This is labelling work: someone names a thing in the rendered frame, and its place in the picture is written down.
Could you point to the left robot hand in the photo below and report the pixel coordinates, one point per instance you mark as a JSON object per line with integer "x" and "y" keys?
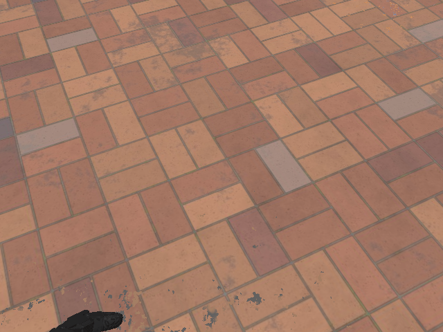
{"x": 85, "y": 321}

